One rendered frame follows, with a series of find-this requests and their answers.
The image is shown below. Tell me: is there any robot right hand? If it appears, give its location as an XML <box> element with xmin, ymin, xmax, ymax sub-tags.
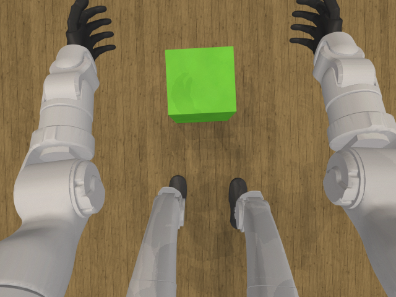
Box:
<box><xmin>290</xmin><ymin>0</ymin><xmax>343</xmax><ymax>55</ymax></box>

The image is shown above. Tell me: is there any carton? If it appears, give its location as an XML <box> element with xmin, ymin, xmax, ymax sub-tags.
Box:
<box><xmin>165</xmin><ymin>46</ymin><xmax>236</xmax><ymax>123</ymax></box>

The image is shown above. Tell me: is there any robot right forearm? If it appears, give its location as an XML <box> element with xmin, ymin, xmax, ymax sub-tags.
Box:
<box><xmin>312</xmin><ymin>32</ymin><xmax>396</xmax><ymax>152</ymax></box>

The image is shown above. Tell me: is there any robot left upper arm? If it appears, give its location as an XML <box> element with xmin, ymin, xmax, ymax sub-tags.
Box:
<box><xmin>0</xmin><ymin>158</ymin><xmax>105</xmax><ymax>297</ymax></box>

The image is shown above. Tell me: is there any robot left forearm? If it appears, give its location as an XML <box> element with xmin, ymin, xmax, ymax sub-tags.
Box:
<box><xmin>14</xmin><ymin>45</ymin><xmax>100</xmax><ymax>214</ymax></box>

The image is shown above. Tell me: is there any right robot thigh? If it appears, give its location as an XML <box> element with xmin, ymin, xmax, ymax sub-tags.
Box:
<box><xmin>236</xmin><ymin>197</ymin><xmax>299</xmax><ymax>297</ymax></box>

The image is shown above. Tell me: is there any left robot thigh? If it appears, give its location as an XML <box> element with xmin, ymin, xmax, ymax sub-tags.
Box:
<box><xmin>126</xmin><ymin>192</ymin><xmax>185</xmax><ymax>297</ymax></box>

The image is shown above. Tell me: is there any robot thigh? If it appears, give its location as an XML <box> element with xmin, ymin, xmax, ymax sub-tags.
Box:
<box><xmin>236</xmin><ymin>197</ymin><xmax>299</xmax><ymax>297</ymax></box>
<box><xmin>126</xmin><ymin>192</ymin><xmax>185</xmax><ymax>297</ymax></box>

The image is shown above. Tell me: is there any robot right upper arm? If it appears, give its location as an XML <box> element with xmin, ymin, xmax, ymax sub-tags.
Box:
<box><xmin>323</xmin><ymin>147</ymin><xmax>396</xmax><ymax>297</ymax></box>

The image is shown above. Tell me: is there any robot left hand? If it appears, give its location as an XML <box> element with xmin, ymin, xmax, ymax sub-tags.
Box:
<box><xmin>66</xmin><ymin>0</ymin><xmax>116</xmax><ymax>61</ymax></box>

